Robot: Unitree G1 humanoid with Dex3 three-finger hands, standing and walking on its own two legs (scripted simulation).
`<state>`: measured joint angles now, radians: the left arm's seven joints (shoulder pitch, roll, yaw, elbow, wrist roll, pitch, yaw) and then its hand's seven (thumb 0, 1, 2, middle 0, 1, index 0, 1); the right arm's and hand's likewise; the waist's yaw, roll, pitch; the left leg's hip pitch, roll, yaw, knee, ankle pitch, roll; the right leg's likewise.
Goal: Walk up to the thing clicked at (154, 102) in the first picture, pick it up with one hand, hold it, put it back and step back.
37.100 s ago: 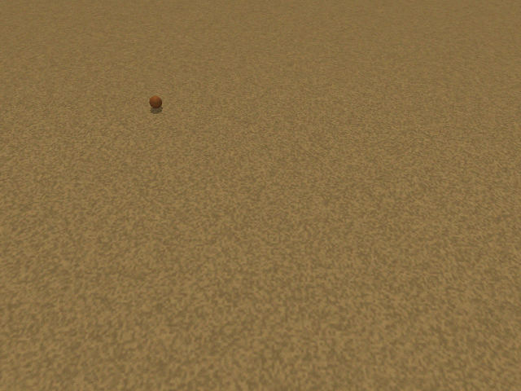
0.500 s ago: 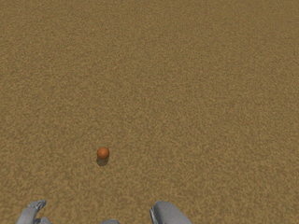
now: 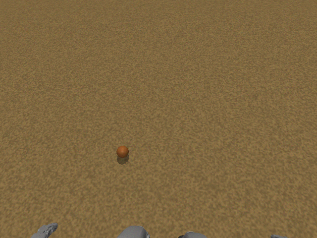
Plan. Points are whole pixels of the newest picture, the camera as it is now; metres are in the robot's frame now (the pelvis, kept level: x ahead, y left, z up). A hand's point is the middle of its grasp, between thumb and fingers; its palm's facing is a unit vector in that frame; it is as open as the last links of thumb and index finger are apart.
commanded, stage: step back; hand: left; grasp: from above
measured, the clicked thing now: (122, 151) +0.68 +0.28 -0.73
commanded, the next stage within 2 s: none
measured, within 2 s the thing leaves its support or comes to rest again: neither
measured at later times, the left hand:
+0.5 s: hand out of the picture -0.10 +0.26 -0.16, palm faces +0.00 -0.92 -0.40, open 7.3 cm
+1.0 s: hand out of the picture -0.25 +0.24 -0.15, palm faces +0.06 -0.91 -0.40, open 7.3 cm
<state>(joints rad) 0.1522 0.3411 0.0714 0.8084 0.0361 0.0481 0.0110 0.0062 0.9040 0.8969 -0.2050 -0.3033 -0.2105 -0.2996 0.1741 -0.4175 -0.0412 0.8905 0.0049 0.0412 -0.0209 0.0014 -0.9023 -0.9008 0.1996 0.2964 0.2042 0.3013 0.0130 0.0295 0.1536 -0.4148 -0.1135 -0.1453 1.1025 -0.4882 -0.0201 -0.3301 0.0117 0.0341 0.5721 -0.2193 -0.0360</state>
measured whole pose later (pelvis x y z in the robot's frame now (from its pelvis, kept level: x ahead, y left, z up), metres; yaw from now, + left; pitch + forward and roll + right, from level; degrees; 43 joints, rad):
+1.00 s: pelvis -0.36 -0.03 -0.01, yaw +5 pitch -4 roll +1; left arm 0.09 0.39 0.06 0.81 0.02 0.07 0.04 0.00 0.91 0.90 -0.20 -0.30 -0.21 -0.30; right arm 0.20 -0.36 -0.04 0.88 -0.04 0.06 0.02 0.00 -0.90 -0.90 0.20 0.30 0.21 0.30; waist -0.01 -0.04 0.21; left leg -0.26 -0.05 -0.03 0.67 -0.35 0.03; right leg -0.50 0.00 0.04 0.89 -0.46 0.00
